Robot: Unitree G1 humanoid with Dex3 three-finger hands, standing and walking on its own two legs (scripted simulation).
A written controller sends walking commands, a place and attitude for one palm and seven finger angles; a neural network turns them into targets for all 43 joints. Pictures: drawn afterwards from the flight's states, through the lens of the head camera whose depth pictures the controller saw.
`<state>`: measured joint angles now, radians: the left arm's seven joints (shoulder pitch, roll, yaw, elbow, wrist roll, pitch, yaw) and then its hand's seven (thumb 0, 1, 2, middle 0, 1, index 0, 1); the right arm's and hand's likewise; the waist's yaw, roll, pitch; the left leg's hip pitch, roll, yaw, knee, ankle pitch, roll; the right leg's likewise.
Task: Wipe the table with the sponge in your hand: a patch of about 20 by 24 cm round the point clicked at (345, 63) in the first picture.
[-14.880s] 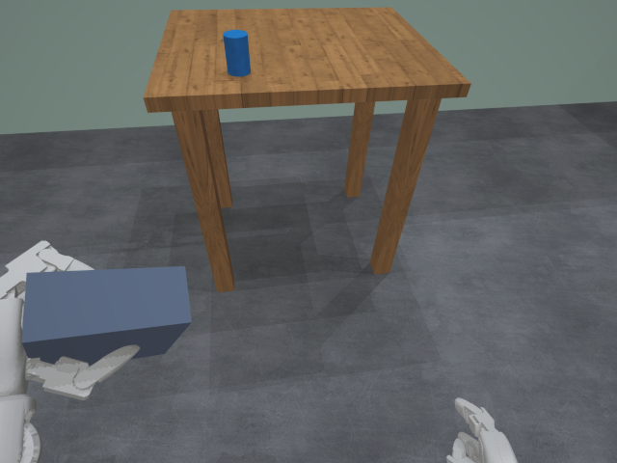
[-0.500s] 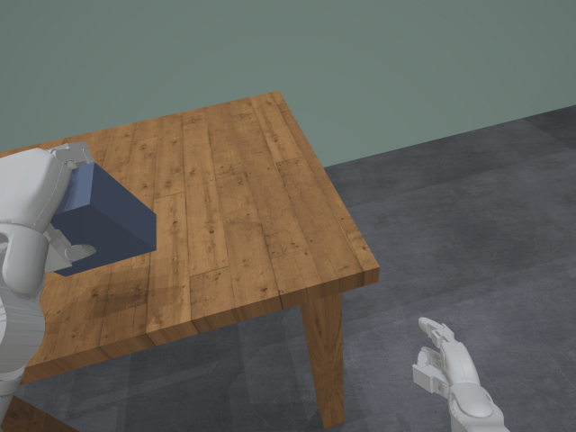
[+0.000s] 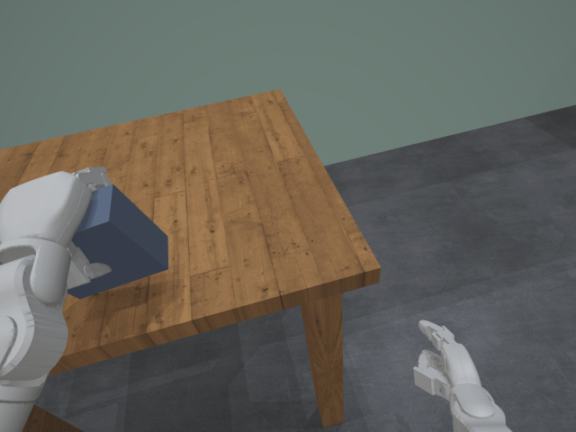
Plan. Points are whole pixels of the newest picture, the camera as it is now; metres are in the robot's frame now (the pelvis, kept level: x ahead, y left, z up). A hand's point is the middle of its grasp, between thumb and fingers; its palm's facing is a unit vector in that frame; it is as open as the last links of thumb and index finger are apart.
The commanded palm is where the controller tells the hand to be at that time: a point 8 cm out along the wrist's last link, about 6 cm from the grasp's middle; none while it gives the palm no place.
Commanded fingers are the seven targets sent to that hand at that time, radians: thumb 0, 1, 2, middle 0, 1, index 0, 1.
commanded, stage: move the sponge above the wiping area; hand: left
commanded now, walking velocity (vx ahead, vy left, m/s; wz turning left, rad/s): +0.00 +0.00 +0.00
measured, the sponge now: (105, 253) +0.27 +0.29 +0.15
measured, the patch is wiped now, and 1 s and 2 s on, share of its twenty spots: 0.00 0.00 0.10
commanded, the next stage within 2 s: none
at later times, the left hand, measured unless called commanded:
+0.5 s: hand (94, 258) +0.25 +0.29 +0.16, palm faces -0.01 -0.03 -1.00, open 9.6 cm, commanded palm +0.22 +0.29 +0.26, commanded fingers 0.00 0.10 1.30 -1.20 -1.60 -1.20 -1.60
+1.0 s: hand (96, 255) +0.25 +0.28 +0.17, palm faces +0.04 -0.02 -1.00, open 9.6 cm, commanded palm +0.22 +0.30 +0.26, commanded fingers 0.00 0.10 1.30 -1.20 -1.60 -1.20 -1.60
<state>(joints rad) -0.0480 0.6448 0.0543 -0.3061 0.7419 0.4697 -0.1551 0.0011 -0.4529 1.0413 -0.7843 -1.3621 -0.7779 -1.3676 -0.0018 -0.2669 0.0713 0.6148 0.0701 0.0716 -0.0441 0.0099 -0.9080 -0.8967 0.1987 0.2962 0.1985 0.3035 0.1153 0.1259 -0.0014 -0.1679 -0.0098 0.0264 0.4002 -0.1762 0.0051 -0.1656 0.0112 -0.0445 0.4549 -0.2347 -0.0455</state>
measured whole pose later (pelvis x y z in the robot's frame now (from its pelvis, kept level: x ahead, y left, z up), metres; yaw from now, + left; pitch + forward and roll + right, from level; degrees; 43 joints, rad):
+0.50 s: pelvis +0.00 -0.02 +0.00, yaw +0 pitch -3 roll +1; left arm -0.01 0.69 0.04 -0.18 0.78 0.39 -0.23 0.00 -0.45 1.04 -0.78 -1.36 -0.78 -1.37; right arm 0.03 -0.31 0.04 0.64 0.06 0.05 -0.07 0.01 -0.91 -0.90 0.20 0.30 0.20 0.30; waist 0.10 0.13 0.01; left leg -0.18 0.01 0.01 0.44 -0.20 -0.01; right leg -0.18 0.03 -0.06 0.50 -0.26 -0.07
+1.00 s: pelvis +0.01 +0.00 +0.00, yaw +0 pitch -3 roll +1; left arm 0.06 0.69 0.06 -0.28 0.75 0.29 -0.20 0.00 -0.45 1.04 -0.78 -1.36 -0.78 -1.37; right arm 0.06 -0.30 0.03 0.64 0.05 0.03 -0.07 0.01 -0.91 -0.90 0.20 0.30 0.20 0.30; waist 0.11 0.13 0.00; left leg -0.18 -0.01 0.02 0.45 -0.21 0.00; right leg -0.17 0.02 -0.05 0.49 -0.27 -0.05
